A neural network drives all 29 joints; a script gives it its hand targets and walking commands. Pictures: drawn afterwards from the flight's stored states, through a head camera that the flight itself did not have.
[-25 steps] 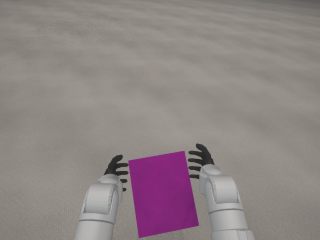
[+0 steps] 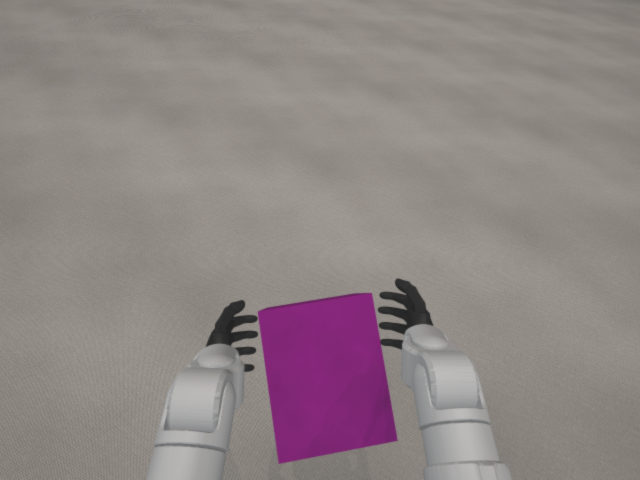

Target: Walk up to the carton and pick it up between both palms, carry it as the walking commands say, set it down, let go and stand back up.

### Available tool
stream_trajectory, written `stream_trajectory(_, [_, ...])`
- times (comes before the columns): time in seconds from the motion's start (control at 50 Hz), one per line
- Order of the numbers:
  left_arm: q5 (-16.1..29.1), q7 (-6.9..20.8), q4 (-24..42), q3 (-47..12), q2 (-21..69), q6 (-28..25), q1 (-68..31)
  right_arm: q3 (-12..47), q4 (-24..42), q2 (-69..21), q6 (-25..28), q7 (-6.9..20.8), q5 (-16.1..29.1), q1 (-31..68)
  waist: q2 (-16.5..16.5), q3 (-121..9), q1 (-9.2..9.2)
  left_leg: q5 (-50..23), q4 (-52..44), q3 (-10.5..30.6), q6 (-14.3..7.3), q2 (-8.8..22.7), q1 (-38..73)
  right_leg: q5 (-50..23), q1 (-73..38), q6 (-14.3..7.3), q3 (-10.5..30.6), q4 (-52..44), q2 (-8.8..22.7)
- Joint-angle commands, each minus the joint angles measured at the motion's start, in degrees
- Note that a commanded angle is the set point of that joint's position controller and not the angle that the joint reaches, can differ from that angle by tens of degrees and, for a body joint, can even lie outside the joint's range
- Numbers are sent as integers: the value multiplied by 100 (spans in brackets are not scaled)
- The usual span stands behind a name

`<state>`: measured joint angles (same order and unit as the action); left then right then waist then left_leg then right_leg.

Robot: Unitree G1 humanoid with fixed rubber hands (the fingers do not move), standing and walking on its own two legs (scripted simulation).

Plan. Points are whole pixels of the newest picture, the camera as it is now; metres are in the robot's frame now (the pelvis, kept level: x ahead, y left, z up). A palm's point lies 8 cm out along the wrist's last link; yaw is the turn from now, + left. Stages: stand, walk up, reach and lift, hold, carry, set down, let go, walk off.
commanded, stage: carry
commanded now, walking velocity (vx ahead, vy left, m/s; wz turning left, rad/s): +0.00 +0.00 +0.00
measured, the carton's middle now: (323, 364) +0.33 +0.00 -0.08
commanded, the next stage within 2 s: hold in 1.54 s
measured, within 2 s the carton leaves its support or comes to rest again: neither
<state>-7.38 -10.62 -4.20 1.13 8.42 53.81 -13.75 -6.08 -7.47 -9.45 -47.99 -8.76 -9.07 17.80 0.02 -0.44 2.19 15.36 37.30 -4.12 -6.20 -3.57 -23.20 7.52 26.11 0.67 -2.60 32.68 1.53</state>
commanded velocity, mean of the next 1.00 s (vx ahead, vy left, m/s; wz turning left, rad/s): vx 0.00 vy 0.00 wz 0.00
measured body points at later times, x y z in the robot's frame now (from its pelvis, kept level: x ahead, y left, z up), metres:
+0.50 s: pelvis +0.00 +0.02 +0.00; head +0.00 +0.03 +0.45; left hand +0.30 +0.15 +0.02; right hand +0.32 -0.10 +0.04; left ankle +0.05 +0.05 -0.72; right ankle +0.10 -0.13 -0.72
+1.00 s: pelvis +0.01 +0.02 +0.00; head +0.03 +0.03 +0.45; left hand +0.32 +0.15 +0.02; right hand +0.33 -0.10 +0.03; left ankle +0.05 +0.05 -0.72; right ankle +0.10 -0.13 -0.72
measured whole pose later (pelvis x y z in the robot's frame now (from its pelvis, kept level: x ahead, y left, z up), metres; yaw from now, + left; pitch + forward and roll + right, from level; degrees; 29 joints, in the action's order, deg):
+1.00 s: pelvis +0.01 +0.02 +0.00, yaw +0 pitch +1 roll -1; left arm -8.0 -12.0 -5.8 1.6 8.9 50.2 -15.9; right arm -6.6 -7.4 -9.3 -45.5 -8.0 -9.4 17.1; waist 0.4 1.6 1.6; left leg 16.1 36.7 -5.9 -8.3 -5.0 -22.3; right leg 8.7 25.8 2.9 -2.1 33.6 3.7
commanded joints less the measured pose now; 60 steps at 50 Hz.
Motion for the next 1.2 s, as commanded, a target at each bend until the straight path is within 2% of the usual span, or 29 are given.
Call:
stream_trajectory(0.0, [2007, 1643, 1726, -3420, 5786, -823, -4408, 3172, 651, -6064, 154, 1577, 1797, 2751, 105, -3194, -47, -630, -1061, 1137, -47, 1116, 1056, 75, -1105, -252, 306, -233, 352])
stream_trajectory(0.04, [1944, 1652, 1550, -3365, 5809, -834, -4327, 3173, 548, -6084, 163, 1586, 1767, 2743, -63, -3163, -44, -698, -1013, 1103, -41, 1106, 1033, -2, -1135, -241, 317, -249, 363])
stream_trajectory(0.18, [1951, 1656, 1625, -3372, 5865, -918, -4526, 3119, 392, -6147, 214, 1627, 1750, 2726, 173, -2935, -67, -762, -1256, 1277, 27, 1252, 1041, 371, -915, -164, 170, -154, 269])
stream_trajectory(0.24, [1930, 1673, 1540, -3382, 5942, -954, -4461, 3175, 470, -6183, 260, 1650, 1764, 2805, 96, -2922, -49, -564, -1296, 1222, 57, 1206, 962, 408, -1004, -167, 178, -227, 293])
stream_trajectory(0.26, [1918, 1670, 1559, -3350, 5901, -961, -4512, 3139, 395, -6189, 270, 1655, 1757, 2814, 171, -2902, -52, -536, -1311, 1234, 87, 1196, 963, 425, -966, -189, 212, -191, 298])
stream_trajectory(0.32, [1879, 1684, 1409, -3342, 5986, -971, -4428, 3124, 310, -6219, 280, 1668, 1717, 2744, 109, -2793, -72, -785, -1379, 1305, 128, 1293, 1097, 508, -832, -129, 129, -154, 246])
stream_trajectory(0.44, [1951, 1706, 1572, -3446, 6064, -1048, -4636, 3144, 381, -6288, 366, 1681, 1711, 2831, 255, -2860, -69, -775, -1454, 1309, 168, 1300, 1148, 630, -798, -122, 115, -124, 235])
stream_trajectory(0.46, [1987, 1707, 1663, -3478, 6087, -1056, -4649, 3199, 514, -6302, 372, 1682, 1735, 2857, 156, -2876, -71, -820, -1392, 1269, 165, 1299, 1206, 574, -799, -121, 127, -159, 257])
stream_trajectory(0.48, [1984, 1705, 1668, -3488, 6083, -1054, -4637, 3148, 440, -6305, 367, 1680, 1714, 2797, 299, -2926, -79, -861, -1403, 1257, 171, 1309, 1214, 580, -785, -111, 97, -138, 245])
stream_trajectory(0.52, [1971, 1712, 1571, -3490, 6129, -1040, -4575, 3183, 478, -6315, 367, 1674, 1693, 2812, 130, -2933, -69, -814, -1359, 1204, 165, 1261, 1133, 465, -910, -125, 126, -176, 290])
stream_trajectory(0.62, [1923, 1712, 1457, -3444, 6146, -1045, -4351, 3290, 626, -6297, 385, 1679, 1727, 2827, 38, -3073, -77, -1229, -1301, 1238, 176, 1303, 1374, 455, -845, -105, 121, -109, 308])
stream_trajectory(0.66, [1953, 1712, 1519, -3465, 6142, -1066, -4411, 3296, 658, -6282, 398, 1676, 1725, 2831, 79, -3178, -77, -1536, -1229, 1219, 168, 1298, 1485, 342, -824, -90, 143, -79, 314])
stream_trajectory(0.72, [1968, 1724, 1580, -3484, 6158, -1083, -4463, 3350, 744, -6314, 417, 1683, 1750, 2878, -78, -3225, -73, -1563, -1132, 1140, 141, 1256, 1404, 220, -988, -84, 144, -128, 369])
stream_trajectory(0.74, [1942, 1717, 1554, -3481, 6160, -1092, -4373, 3354, 703, -6317, 425, 1689, 1754, 2812, 34, -3295, -77, -1814, -1099, 1154, 148, 1275, 1475, 115, -1009, -86, 149, -76, 375])
stream_trajectory(0.76, [1985, 1716, 1677, -3512, 6138, -1096, -4476, 3350, 696, -6319, 408, 1689, 1750, 2769, -32, -3285, -82, -1930, -1023, 1090, 137, 1251, 1466, -3, -1030, -63, 135, -92, 394])
stream_trajectory(0.82, [1915, 1718, 1510, -3448, 6143, -1099, -4372, 3384, 705, -6309, 435, 1703, 1757, 2844, -87, -3342, -76, -2132, -961, 1079, 122, 1254, 1554, -101, -1003, -68, 181, -59, 417])
stream_trajectory(0.94, [1888, 1707, 1474, -3473, 6193, -1100, -4308, 3409, 757, -6293, 454, 1730, 1795, 2822, 188, -3283, -80, -2280, -1053, 1225, 123, 1366, 1679, 344, -816, -36, 113, 43, 344])
stream_trajectory(1.04, [1891, 1728, 1419, -3471, 6170, -1100, -4277, 3407, 719, -6294, 453, 1727, 1772, 2824, 89, -3254, -85, -1972, -1035, 1146, 152, 1318, 1600, 251, -926, -49, 124, -40, 387])
stream_trajectory(1.08, [1860, 1728, 1300, -3424, 6200, -1108, -4268, 3365, 728, -6246, 476, 1736, 1751, 2929, 122, -3213, -81, -2180, -1031, 1162, 166, 1327, 1621, 170, -864, -46, 151, -3, 394])
stream_trajectory(1.18, [1899, 1732, 1420, -3456, 6210, -1146, -4344, 3396, 812, -6254, 492, 1725, 1754, 2954, 34, -3203, -87, -2038, -1038, 1149, 170, 1312, 1555, 185, -942, -39, 125, -35, 416])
